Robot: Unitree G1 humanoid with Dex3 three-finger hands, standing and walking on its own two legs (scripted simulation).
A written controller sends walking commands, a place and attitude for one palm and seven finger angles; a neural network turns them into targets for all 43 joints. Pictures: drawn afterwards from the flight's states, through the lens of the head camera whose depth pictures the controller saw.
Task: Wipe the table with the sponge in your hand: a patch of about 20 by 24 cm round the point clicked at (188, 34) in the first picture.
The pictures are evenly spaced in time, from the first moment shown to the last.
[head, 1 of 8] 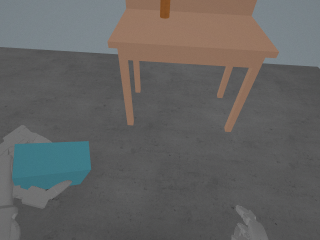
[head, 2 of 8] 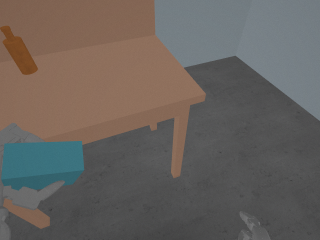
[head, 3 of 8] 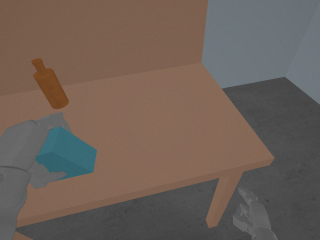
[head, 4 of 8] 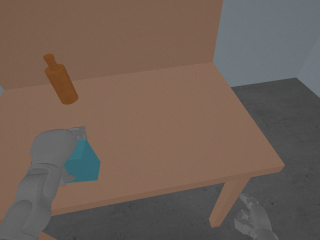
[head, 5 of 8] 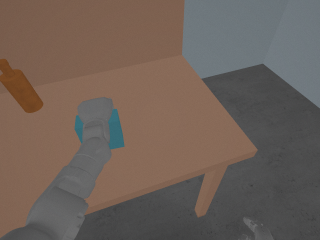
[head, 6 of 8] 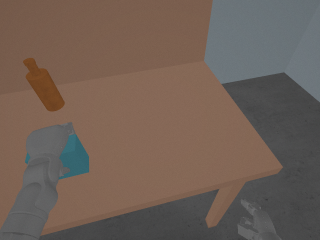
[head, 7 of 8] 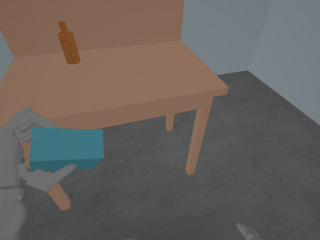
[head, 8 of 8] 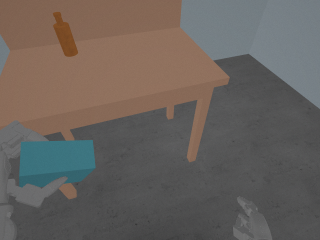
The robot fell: no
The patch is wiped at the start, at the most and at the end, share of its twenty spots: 0.00 1.00 1.00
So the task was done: yes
